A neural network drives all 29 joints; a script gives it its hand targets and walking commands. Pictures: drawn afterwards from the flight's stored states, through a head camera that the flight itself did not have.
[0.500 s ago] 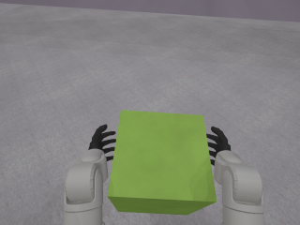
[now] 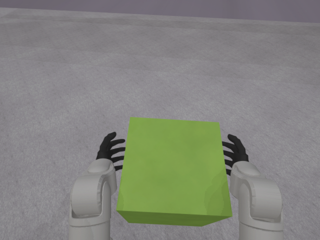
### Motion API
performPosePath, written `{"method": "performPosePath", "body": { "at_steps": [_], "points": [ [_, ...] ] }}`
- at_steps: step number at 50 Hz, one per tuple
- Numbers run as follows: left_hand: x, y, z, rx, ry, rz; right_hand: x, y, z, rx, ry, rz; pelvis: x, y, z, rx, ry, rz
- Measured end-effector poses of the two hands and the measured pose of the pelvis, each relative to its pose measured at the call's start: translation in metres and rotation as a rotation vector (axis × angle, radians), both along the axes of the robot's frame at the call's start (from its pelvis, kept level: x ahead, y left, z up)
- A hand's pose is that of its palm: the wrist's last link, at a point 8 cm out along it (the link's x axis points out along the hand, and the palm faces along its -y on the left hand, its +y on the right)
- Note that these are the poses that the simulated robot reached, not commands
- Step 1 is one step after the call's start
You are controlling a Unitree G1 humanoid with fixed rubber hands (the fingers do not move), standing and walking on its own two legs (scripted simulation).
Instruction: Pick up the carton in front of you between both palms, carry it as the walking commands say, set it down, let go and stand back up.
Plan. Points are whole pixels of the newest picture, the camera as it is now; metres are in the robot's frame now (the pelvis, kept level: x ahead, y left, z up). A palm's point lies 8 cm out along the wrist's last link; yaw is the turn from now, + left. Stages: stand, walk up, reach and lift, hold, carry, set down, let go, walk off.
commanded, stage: carry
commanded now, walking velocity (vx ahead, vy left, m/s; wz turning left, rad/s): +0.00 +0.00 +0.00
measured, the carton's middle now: (169, 177) +0.30 +0.00 +0.00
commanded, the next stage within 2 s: none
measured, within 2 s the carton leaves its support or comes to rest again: neither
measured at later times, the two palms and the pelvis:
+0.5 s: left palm (123, 97) +0.50 +0.14 +0.10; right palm (221, 100) +0.50 -0.15 +0.09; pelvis +0.22 +0.00 +0.01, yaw +0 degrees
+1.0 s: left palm (123, 99) +0.52 +0.15 +0.08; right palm (216, 97) +0.53 -0.15 +0.08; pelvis +0.25 +0.00 +0.00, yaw +1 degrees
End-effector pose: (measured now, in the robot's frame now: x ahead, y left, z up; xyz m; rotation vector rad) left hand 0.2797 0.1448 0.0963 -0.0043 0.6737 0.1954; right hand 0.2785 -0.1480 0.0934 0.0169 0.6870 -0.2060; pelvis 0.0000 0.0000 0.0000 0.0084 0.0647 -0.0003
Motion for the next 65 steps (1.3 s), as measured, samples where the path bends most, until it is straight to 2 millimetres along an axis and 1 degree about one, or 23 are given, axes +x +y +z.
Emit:
{"method": "performPosePath", "body": {
  "at_steps": [2,4,8,12,15,17,19,22,25,29,32,36,44,50,56,65],
  "points": [
    [0.035,0.008,-0.007,-0.018,-0.011,-0.006,0.032,0.008,-0.003,-0.016,-0.008,-0.011,0.031,0.009,-0.009,0.004,-0.01,-0.012],
    [0.061,0.013,-0.015,-0.04,0.021,-0.001,0.057,0.013,-0.007,-0.031,0.024,-0.016,0.051,0.014,-0.007,0.01,-0.007,-0.019],
    [0.097,0.016,-0.02,-0.041,0.102,-0.011,0.09,0.016,-0.012,-0.028,0.108,-0.033,0.084,0.02,0.008,-0.011,0.004,-0.036],
    [0.132,0.014,-0.014,-0.048,0.093,-0.012,0.123,0.015,-0.004,-0.031,0.1,-0.038,0.115,0.019,0.015,-0.02,0.007,-0.028],
    [0.155,0.011,-0.004,-0.043,0.049,0.0,0.151,0.012,0.005,-0.029,0.058,-0.027,0.139,0.013,0.015,-0.012,0.001,-0.02],
    [0.17,0.008,0.001,-0.034,0.023,0.011,0.169,0.009,0.008,-0.023,0.033,-0.013,0.158,0.007,0.011,0.003,-0.009,-0.016],
    [0.184,0.003,0.005,-0.009,0.015,0.013,0.186,0.004,0.007,-0.007,0.022,-0.005,0.177,0.003,0.008,0.001,-0.015,-0.012],
    [0.205,-0.003,0.007,0.017,0.04,0.003,0.205,-0.001,0.003,0.01,0.045,-0.015,0.202,-0.001,0.008,-0.017,-0.012,-0.001],
    [0.223,-0.007,0.005,0.018,0.059,-0.001,0.221,-0.005,0.001,0.01,0.06,-0.022,0.22,-0.004,0.007,-0.022,-0.005,0.004],
    [0.24,-0.009,0.001,0.008,0.064,0.003,0.238,-0.008,0.0,0.003,0.063,-0.021,0.235,-0.008,0.006,-0.019,0.005,0.008],
    [0.247,-0.009,-0.002,0.003,0.067,0.007,0.247,-0.007,0.0,-0.005,0.066,-0.017,0.242,-0.009,0.006,-0.018,0.01,0.01],
    [0.251,-0.006,-0.003,-0.003,0.069,0.017,0.255,-0.004,0.001,-0.013,0.068,-0.007,0.248,-0.009,0.007,-0.018,0.014,0.011],
    [0.25,0.0,-0.005,0.002,0.067,0.026,0.258,0.001,-0.001,-0.018,0.064,0.008,0.251,-0.007,0.006,-0.017,0.012,0.013],
    [0.242,0.001,-0.017,0.022,0.083,0.015,0.251,0.003,-0.012,-0.029,0.074,0.018,0.246,-0.005,0.002,-0.016,0.004,0.016],
    [0.227,0.001,-0.034,0.044,0.106,0.005,0.236,0.004,-0.029,-0.047,0.088,0.032,0.235,-0.004,0.0,-0.015,-0.016,0.019],
    [0.208,0.002,-0.043,0.069,0.076,-0.013,0.218,0.004,-0.038,-0.063,0.051,0.067,0.217,-0.004,0.002,-0.013,-0.035,0.019]
  ]
}}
